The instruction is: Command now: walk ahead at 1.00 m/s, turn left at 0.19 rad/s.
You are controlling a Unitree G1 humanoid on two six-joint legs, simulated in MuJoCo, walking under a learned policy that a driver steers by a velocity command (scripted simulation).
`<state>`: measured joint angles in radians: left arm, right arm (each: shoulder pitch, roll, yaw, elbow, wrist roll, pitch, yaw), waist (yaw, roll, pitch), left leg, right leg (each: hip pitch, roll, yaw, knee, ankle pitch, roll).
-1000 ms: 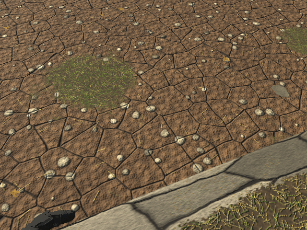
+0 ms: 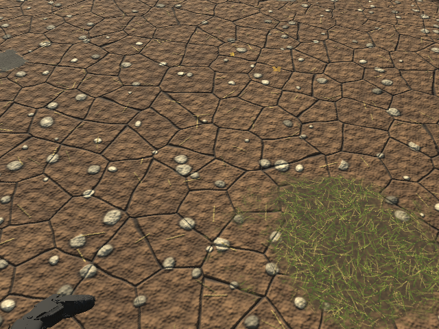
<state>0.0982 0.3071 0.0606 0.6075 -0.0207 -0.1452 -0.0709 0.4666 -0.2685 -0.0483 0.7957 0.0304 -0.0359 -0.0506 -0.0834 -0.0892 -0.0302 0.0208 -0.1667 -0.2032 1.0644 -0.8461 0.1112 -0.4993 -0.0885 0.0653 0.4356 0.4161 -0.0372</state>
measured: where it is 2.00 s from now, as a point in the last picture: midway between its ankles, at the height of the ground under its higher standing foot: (240, 259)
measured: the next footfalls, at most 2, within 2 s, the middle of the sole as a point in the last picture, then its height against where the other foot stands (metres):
right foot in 0.02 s outside the picture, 0.18 m lower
left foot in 0.42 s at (194, 311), level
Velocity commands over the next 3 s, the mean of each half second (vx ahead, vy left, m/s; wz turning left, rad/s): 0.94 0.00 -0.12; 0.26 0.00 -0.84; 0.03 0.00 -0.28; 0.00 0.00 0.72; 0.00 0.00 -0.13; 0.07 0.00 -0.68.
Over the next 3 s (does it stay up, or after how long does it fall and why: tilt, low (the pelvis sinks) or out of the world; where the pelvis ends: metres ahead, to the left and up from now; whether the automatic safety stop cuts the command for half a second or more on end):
stays up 0.83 -0.18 -0.04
